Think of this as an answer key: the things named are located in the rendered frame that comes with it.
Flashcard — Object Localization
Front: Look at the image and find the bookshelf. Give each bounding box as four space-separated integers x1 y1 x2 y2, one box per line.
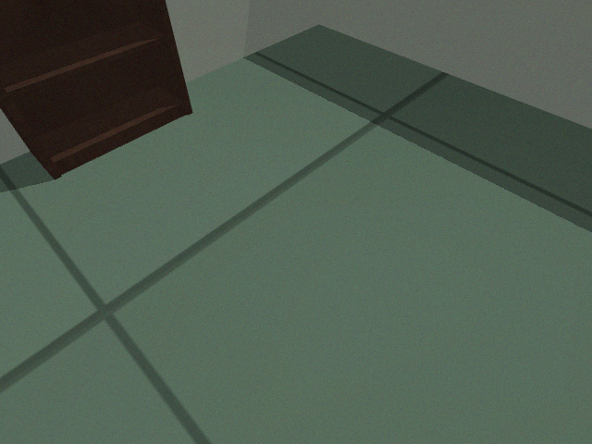
0 0 192 179

